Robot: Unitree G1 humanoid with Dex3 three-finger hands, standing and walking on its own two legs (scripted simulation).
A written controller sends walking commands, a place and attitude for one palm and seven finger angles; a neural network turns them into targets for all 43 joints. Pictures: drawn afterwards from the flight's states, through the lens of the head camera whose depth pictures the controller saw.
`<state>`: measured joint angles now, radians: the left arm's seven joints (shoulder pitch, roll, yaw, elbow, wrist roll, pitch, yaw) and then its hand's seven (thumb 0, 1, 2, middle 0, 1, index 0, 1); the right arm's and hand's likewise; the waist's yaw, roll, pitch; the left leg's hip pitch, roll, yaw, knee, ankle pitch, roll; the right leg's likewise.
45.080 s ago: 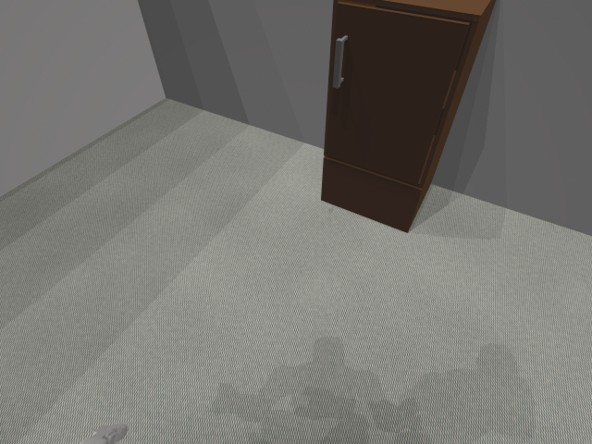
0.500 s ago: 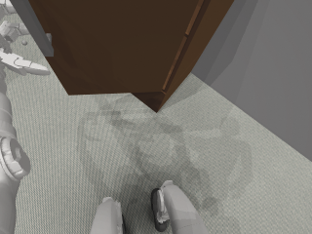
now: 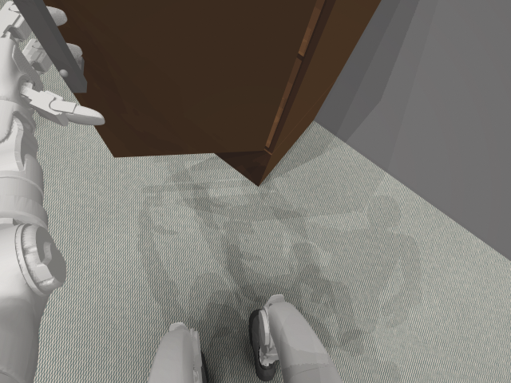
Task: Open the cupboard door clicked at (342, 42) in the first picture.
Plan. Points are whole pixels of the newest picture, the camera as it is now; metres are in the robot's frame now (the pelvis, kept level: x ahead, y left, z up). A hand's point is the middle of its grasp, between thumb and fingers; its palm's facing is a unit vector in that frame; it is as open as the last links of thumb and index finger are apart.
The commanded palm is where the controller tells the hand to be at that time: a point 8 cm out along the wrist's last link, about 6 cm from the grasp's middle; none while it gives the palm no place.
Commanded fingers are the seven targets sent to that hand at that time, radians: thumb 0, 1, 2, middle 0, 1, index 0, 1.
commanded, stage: slide the fingers in behind the handle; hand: left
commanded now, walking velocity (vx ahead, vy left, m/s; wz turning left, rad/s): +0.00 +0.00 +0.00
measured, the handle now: (58, 37) +0.61 +0.21 +0.06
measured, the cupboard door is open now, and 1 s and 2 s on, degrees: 44 44 60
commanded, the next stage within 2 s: close the thumb around the handle in 0.58 s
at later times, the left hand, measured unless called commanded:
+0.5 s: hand (77, 68) +0.56 +0.18 +0.05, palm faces -0.02 -1.00 -0.03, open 14.0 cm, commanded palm +0.54 +0.22 +0.05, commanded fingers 0.00 -0.50 0.30 -0.30 -1.20 -0.30 -1.20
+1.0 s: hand (73, 69) +0.56 +0.19 +0.05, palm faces -0.03 -1.00 -0.03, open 11.1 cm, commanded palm +0.54 +0.22 +0.05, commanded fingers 0.00 0.45 0.71 -0.37 -1.30 -0.37 -1.30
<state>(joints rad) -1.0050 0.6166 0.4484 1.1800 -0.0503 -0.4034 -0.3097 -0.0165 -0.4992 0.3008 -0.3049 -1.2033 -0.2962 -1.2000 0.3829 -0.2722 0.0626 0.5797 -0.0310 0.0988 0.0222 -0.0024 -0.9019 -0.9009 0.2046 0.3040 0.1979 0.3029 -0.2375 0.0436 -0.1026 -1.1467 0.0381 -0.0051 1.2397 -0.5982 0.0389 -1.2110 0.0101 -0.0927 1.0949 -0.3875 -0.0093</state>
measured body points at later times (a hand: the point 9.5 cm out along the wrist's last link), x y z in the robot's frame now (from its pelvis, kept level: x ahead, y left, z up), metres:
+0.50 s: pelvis +0.00 +0.00 +0.00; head +0.19 +0.03 +0.40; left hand +0.55 +0.24 +0.06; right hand -0.02 -0.25 -0.11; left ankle -0.02 +0.09 -0.63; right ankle +0.06 -0.12 -0.63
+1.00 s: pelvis +0.01 +0.01 +0.00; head +0.19 +0.04 +0.41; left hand +0.56 +0.24 +0.06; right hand -0.01 -0.26 -0.10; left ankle -0.02 +0.09 -0.63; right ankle +0.06 -0.12 -0.63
